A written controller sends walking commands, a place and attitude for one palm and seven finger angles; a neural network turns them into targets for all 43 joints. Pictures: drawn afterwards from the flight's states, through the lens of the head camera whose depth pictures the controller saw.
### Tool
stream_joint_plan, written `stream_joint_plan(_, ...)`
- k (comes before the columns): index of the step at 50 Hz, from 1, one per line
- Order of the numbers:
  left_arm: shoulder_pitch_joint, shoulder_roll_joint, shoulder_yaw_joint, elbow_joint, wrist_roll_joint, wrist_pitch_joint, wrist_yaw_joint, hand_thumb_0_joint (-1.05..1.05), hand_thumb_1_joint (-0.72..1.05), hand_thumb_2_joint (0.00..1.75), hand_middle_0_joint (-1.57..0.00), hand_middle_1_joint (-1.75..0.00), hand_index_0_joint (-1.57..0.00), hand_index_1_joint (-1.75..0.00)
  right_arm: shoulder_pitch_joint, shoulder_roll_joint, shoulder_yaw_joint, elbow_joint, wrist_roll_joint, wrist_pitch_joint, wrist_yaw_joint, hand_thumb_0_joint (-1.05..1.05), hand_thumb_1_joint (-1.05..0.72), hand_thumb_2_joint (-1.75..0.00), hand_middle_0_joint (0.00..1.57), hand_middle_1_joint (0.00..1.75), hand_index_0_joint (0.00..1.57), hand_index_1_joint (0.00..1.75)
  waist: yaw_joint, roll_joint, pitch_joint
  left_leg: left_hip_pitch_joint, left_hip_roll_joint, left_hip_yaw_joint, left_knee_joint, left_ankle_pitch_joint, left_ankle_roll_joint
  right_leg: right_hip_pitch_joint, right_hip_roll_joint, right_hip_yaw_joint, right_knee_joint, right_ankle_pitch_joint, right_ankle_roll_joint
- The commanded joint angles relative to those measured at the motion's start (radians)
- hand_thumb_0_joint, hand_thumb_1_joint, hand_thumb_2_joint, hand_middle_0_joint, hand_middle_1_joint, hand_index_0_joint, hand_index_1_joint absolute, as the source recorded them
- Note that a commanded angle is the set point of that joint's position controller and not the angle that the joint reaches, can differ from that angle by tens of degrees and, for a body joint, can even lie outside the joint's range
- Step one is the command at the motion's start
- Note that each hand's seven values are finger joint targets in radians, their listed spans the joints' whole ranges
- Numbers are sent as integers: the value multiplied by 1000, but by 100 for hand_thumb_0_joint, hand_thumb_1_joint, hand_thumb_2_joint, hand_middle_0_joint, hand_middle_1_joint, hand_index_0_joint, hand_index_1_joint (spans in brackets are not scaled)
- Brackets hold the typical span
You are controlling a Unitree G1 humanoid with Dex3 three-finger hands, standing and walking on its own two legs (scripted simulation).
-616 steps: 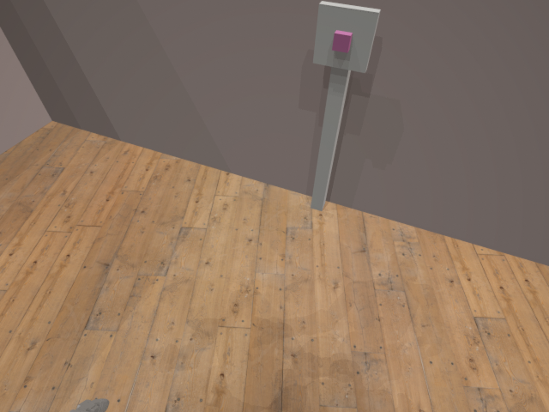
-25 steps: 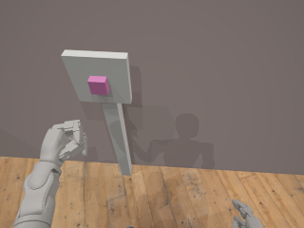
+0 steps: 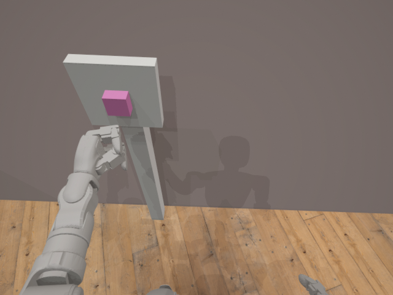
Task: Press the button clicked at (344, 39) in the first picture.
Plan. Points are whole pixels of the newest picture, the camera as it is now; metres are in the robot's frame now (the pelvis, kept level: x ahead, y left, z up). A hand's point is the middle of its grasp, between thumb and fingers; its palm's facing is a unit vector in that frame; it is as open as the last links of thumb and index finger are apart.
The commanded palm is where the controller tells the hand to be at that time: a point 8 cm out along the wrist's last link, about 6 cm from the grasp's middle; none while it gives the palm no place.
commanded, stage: aim a knuckle at the button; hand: left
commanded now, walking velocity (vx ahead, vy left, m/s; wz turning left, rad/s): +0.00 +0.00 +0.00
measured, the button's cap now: (118, 102) +0.50 +0.19 +0.10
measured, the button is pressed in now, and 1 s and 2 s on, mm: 0 0 11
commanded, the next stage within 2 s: press the button with the knuckle in 0.82 s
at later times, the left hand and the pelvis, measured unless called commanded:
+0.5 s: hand (127, 148) +0.40 +0.16 +0.06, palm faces +0.00 -1.00 -0.02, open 3.1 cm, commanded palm +0.38 +0.21 +0.07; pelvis +0.00 +0.00 +0.00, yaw -1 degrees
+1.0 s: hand (128, 148) +0.40 +0.16 +0.06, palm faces -0.01 -1.00 -0.02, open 3.1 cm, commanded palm +0.38 +0.21 +0.07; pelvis +0.00 +0.00 -0.01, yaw +0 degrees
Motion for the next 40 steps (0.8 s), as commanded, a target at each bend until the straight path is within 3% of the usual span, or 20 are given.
stream_joint_plan(1, -393, 150, 42, -157, -1, -94, 26, 0, 90, 90, -130, -150, -130, -150, 32, -157, -60, -100, -7, -28, -3, 0, -90, -90, 20, 30, 20, 30, -20, 21, -296, 347, 38, -138, -85, 266, -48, -75, -16, 46, -96, 290, 22)
stream_joint_plan(4, -488, 178, 57, -88, 16, -105, 43, 0, 90, 90, -130, -150, -130, -150, 50, -162, -60, -85, -10, -13, -3, 0, -90, -90, 20, 30, 20, 30, -36, -12, -287, 305, 35, -137, -77, 225, -42, -84, -15, 50, -91, 265, 23)
stream_joint_plan(8, -507, 183, 73, -51, 25, -126, 53, 0, 90, 90, -130, -150, -130, -150, 64, -161, -64, -88, -14, 0, 4, 0, -90, -90, 20, 30, 20, 30, -20, 39, -344, 330, 33, -129, -67, 254, -46, -82, -14, 54, -80, 286, 21)
stream_joint_plan(11, -441, 193, 91, -70, 20, -137, 49, 0, 90, 90, -130, -150, -130, -150, 67, -159, -66, -107, -14, 11, 11, 0, -90, -90, 20, 30, 20, 30, -1, 28, -383, 337, 32, -119, -66, 297, -45, -36, -11, 58, -76, 336, 21)
stream_joint_plan(13, -405, 167, 73, -68, 14, -130, 40, 0, 90, 90, -130, -150, -130, -150, 69, -156, -64, -117, -11, 16, 14, 0, -90, -90, 20, 30, 20, 30, -5, 4, -360, 317, 32, -111, -67, 301, -42, -26, -8, 55, -80, 352, 24)
stream_joint_plan(15, -409, 185, 81, -58, 14, -128, 35, 0, 90, 90, -130, -150, -130, -150, 69, -158, -64, -118, -7, 24, 12, 0, -90, -90, 20, 30, 20, 30, -11, -24, -323, 274, 29, -103, -71, 264, -36, -21, -9, 63, -89, 345, 28)
stream_joint_plan(18, -464, 191, 82, -53, 9, -125, 36, 0, 90, 90, -130, -150, -130, -150, 68, -158, -63, -111, -4, 28, 5, 0, -90, -90, 20, 30, 20, 30, -28, -14, -276, 255, 28, -101, -76, 200, -32, -47, -10, 69, -107, 291, 30)
stream_joint_plan(21, -462, 189, 79, -104, 9, -150, 38, 0, 90, 90, -130, -150, -130, -150, 65, -155, -64, -114, -6, 22, 3, 0, -90, -90, 20, 30, 20, 30, -19, 26, -335, 298, 28, -105, -73, 222, -34, -38, -10, 72, -99, 298, 27)
stream_joint_plan(22, -491, 170, 60, -116, 7, -156, 35, 0, 90, 90, -130, -150, -130, -150, 61, -150, -63, -109, -4, 18, 3, 0, -90, -90, 20, 30, 20, 30, -32, 31, -332, 308, 28, -104, -70, 210, -33, -52, -9, 72, -102, 287, 30)
stream_joint_plan(23, -477, 202, 90, -104, 8, -159, 37, 0, 90, 90, -130, -150, -130, -150, 67, -155, -66, -102, -6, 17, 2, 0, -90, -90, 20, 30, 20, 30, -23, 18, -332, 308, 30, -109, -69, 213, -34, -50, -7, 71, -100, 286, 28)
stream_joint_plan(27, -492, 166, 54, -39, 6, -149, 24, 0, 90, 90, -130, -150, -130, -150, 60, -155, -62, -96, -3, 16, 0, 0, -90, -90, 20, 30, 20, 30, -38, 10, -288, 277, 26, -109, -72, 164, -31, -76, -10, 72, -110, 247, 31)
stream_joint_plan(29, -529, 187, 59, -36, 8, -146, 23, 0, 90, 90, -130, -150, -130, -150, 62, -158, -59, -94, -2, 16, -3, 0, -90, -90, 20, 30, 20, 30, -43, 4, -291, 264, 25, -113, -69, 155, -29, -66, -12, 75, -108, 241, 30)
stream_joint_plan(30, -535, 192, 67, -38, 9, -149, 25, 0, 90, 90, -130, -150, -130, -150, 59, -157, -61, -94, -1, 16, -4, 0, -90, -90, 20, 30, 20, 30, -35, 13, -310, 282, 26, -114, -67, 169, -30, -70, -13, 77, -105, 250, 30)
stream_joint_plan(31, -526, 149, 33, -48, 6, -149, 21, 0, 90, 90, -130, -150, -130, -150, 56, -152, -61, -100, -2, 12, -2, 0, -90, -90, 20, 30, 20, 30, -39, 17, -325, 301, 25, -114, -67, 179, -31, -69, -13, 72, -105, 258, 30)
stream_joint_plan(33, -477, 186, 74, -43, 1, -148, 24, 0, 90, 90, -130, -150, -130, -150, 57, -158, -62, -103, -3, 11, 1, 0, -90, -90, 20, 30, 20, 30, -19, 9, -334, 302, 25, -115, -66, 203, -34, -51, -10, 69, -100, 281, 27)
stream_joint_plan(34, -465, 186, 73, -36, 1, -148, 23, 0, 90, 90, -130, -150, -130, -150, 59, -159, -61, -104, -4, 13, 1, 0, -90, -90, 20, 30, 20, 30, -24, -18, -329, 284, 23, -113, -63, 211, -30, -35, -11, 71, -100, 296, 29)
stream_joint_plan(37, -496, 165, 49, -38, 6, -141, 21, 0, 90, 90, -130, -150, -130, -150, 48, -152, -58, -109, 0, 17, 3, 0, -90, -90, 20, 30, 20, 30, -32, 12, -294, 277, 22, -106, -63, 201, -29, -60, -13, 74, -102, 298, 31)
stream_joint_plan(38, -468, 193, 80, -31, 5, -136, 24, 0, 90, 90, -130, -150, -130, -150, 56, -157, -59, -111, -3, 18, 3, 0, -90, -90, 20, 30, 20, 30, -16, -7, -305, 269, 21, -108, -64, 207, -30, -39, -13, 73, -99, 306, 30)
stream_joint_plan(40, -466, 194, 76, -64, 6, -141, 22, 0, 90, 90, -130, -150, -130, -150, 50, -155, -58, -120, -1, 20, 3, 0, -90, -90, 20, 30, 20, 30, -18, 13, -327, 287, 23, -106, -64, 228, -31, -34, -14, 73, -94, 323, 29)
